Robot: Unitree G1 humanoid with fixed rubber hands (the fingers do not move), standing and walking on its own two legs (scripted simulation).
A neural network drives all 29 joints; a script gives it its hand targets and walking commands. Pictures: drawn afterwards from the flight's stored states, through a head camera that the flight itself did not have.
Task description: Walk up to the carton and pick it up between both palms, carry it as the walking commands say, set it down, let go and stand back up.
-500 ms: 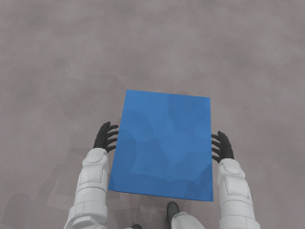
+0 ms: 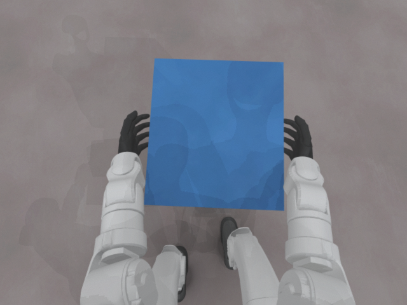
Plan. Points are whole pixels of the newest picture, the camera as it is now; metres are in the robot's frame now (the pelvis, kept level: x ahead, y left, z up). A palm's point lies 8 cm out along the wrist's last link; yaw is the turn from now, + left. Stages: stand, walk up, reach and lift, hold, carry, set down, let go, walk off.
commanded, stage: set down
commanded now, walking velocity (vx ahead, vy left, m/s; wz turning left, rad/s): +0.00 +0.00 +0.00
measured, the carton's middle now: (214, 140) +0.44 -0.05 -0.15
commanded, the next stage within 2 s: none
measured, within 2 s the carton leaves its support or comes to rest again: neither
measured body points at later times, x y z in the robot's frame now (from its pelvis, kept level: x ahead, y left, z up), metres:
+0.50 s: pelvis +0.00 +0.00 -0.06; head +0.27 -0.02 +0.30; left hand +0.45 +0.14 -0.17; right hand +0.42 -0.21 -0.17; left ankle +0.02 +0.13 -0.66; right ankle +0.11 -0.10 -0.66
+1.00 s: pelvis -0.04 +0.00 -0.14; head +0.27 -0.04 +0.18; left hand +0.47 +0.13 -0.26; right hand +0.44 -0.22 -0.27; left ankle +0.02 +0.13 -0.66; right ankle +0.11 -0.10 -0.66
